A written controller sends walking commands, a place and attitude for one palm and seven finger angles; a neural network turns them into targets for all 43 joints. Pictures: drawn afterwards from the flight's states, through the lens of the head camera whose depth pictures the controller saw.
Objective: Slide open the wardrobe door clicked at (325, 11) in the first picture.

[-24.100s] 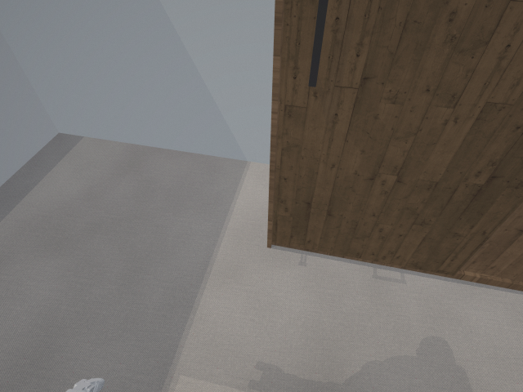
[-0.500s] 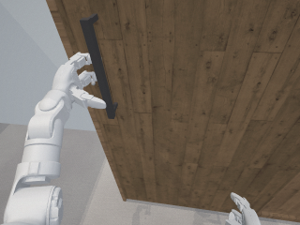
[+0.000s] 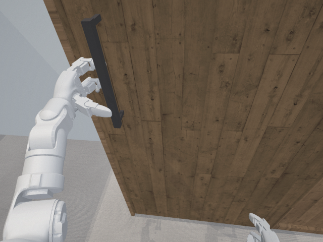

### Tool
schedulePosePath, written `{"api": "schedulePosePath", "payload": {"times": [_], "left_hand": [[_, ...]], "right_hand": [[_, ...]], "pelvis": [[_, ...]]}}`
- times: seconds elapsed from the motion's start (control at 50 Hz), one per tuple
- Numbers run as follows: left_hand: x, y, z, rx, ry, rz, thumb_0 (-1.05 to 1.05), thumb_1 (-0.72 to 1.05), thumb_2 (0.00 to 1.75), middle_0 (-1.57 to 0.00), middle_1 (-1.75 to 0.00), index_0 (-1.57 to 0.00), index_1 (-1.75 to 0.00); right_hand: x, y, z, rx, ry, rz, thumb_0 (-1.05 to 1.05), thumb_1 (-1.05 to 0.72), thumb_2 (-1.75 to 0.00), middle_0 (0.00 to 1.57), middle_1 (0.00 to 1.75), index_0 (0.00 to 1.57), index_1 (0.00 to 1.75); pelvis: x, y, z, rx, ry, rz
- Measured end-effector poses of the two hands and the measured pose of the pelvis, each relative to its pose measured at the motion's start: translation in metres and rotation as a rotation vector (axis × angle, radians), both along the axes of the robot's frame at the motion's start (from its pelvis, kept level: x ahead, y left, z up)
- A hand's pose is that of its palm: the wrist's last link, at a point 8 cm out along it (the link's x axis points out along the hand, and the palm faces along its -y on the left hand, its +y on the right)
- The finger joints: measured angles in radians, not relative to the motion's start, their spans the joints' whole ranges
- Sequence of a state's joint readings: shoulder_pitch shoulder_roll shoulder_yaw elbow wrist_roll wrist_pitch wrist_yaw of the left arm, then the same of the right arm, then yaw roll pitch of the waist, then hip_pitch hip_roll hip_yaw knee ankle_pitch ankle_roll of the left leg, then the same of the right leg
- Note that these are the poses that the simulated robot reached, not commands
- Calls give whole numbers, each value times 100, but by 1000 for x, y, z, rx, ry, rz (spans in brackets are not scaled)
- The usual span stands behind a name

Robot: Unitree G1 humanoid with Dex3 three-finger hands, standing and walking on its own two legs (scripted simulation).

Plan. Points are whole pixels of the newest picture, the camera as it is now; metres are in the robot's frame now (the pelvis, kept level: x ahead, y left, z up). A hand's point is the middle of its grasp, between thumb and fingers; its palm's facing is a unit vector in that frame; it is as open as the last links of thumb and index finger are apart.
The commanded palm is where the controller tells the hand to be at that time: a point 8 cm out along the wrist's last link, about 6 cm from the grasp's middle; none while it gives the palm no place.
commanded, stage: slide the fingers in behind the handle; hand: left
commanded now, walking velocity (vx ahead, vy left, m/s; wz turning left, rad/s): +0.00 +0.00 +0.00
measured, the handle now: (108, 79) +0.43 +0.15 +0.23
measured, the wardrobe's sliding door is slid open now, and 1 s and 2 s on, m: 0.00 0.00 0.00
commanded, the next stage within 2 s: grip the handle and tug to test in 1.46 s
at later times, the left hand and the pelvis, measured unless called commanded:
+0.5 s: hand (105, 94) +0.37 +0.14 +0.23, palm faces -0.07 -1.00 -0.03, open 14.0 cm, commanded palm +0.35 +0.19 +0.23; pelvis +0.00 +0.00 +0.00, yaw +0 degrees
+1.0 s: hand (111, 94) +0.37 +0.12 +0.23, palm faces -0.05 -1.00 -0.03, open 14.1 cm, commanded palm +0.35 +0.16 +0.23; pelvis +0.01 +0.00 +0.00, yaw +0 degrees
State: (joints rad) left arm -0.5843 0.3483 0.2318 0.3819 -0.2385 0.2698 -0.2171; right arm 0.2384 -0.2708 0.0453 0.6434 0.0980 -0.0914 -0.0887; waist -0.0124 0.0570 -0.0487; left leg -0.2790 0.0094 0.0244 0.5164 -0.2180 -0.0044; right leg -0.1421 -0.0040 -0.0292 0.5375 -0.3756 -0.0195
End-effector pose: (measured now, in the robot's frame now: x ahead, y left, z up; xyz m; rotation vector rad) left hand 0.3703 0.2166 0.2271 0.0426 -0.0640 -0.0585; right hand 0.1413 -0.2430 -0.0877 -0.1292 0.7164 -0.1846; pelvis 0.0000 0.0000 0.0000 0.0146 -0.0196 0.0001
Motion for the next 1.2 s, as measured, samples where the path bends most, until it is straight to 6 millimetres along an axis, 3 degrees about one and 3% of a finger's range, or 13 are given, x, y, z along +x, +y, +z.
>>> {"api": "schedulePosePath", "payload": {"times": [0.16,0.42,0.92,1.2], "left_hand": [[-13,-8,-3,-11,-24,-15,-1,-50,30,-31,-121,-30,-120],[-16,-18,3,-11,-25,-17,-1,-50,30,-30,-120,-30,-120],[-17,-37,0,-15,-16,3,-1,-50,30,-30,-120,-29,-120],[-17,-40,0,-10,-20,16,-1,-50,30,-30,-120,-24,-120]], "right_hand": [[17,6,9,-1,-49,20,1,-91,-90,20,30,20,30],[40,17,16,10,-81,61,1,-91,-90,20,30,20,30],[32,13,8,16,-27,56,1,-91,-90,20,30,20,30],[39,16,9,17,-29,76,1,-91,-90,20,30,20,30]], "pelvis": [[3,2,0,1,-10,-4],[4,3,0,1,-12,3],[5,-1,0,3,-12,4],[5,-2,-1,3,-13,12]]}}
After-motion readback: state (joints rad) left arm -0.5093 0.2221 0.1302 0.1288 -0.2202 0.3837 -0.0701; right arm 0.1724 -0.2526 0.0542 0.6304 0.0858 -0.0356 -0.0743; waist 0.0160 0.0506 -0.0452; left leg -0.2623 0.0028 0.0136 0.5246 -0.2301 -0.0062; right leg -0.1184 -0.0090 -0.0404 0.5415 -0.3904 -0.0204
